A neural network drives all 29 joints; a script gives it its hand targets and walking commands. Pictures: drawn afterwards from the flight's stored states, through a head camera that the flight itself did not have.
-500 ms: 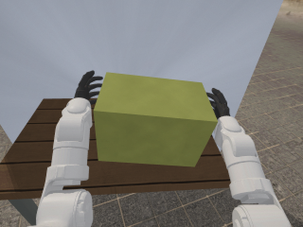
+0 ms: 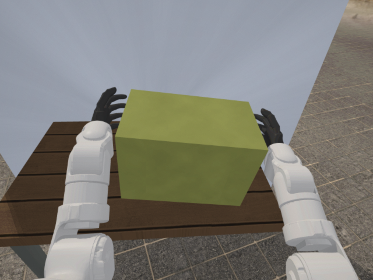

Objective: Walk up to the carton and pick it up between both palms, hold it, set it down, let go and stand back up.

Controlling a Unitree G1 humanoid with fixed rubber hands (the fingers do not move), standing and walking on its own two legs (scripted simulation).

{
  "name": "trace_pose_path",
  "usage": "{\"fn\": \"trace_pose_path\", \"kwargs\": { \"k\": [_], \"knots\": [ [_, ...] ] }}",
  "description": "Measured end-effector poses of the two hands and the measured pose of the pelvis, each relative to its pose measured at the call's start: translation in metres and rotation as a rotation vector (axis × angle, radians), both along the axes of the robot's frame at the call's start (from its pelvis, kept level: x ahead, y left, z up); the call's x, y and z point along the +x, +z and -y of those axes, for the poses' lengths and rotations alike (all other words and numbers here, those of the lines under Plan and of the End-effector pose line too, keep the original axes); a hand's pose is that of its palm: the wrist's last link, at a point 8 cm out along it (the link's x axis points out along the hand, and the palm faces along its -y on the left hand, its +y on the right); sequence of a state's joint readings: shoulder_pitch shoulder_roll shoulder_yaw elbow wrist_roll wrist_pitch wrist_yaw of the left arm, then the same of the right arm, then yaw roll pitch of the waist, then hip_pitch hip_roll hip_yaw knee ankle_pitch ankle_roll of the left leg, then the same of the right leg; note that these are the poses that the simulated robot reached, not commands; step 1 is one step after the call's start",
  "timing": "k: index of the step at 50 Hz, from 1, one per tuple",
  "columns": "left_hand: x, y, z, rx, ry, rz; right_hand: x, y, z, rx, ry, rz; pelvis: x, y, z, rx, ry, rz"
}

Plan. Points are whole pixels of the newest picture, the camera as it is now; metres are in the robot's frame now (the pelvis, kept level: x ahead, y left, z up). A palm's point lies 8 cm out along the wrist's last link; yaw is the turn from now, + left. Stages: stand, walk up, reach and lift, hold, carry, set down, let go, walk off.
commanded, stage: hold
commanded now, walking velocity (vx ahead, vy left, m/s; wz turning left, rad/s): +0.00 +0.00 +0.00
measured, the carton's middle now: (186, 148) +0.36 +0.02 +0.15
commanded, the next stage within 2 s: none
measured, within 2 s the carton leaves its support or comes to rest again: neither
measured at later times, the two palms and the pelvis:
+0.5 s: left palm (102, 124) +0.35 +0.20 +0.21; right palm (271, 145) +0.35 -0.16 +0.17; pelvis +0.00 +0.00 +0.00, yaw +0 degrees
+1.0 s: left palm (102, 125) +0.35 +0.20 +0.21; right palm (272, 145) +0.35 -0.16 +0.17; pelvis +0.00 +0.00 +0.00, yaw +0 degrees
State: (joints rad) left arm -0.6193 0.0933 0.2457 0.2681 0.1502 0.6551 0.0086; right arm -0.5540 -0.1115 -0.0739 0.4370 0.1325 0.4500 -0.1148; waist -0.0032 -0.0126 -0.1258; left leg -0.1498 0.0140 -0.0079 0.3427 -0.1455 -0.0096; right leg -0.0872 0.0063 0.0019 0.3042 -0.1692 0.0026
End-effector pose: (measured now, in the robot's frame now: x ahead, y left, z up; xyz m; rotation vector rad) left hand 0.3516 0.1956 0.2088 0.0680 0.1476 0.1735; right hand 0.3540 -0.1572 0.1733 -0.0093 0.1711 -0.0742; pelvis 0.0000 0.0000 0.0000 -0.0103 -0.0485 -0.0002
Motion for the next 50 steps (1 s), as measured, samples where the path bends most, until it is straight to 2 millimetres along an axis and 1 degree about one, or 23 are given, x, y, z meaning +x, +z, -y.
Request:
{"fn": "trace_pose_path", "kwargs": {
  "k": [50],
  "knots": [
    [-0.0002,-0.0011,0.0002,-0.001,-0.003,-0.004,-0.0001,0.0004,0.0003,-0.001,-0.004,0.001,-0.0001,0.0,-0.0001,0.0,0.0,0.0]
  ]
}}
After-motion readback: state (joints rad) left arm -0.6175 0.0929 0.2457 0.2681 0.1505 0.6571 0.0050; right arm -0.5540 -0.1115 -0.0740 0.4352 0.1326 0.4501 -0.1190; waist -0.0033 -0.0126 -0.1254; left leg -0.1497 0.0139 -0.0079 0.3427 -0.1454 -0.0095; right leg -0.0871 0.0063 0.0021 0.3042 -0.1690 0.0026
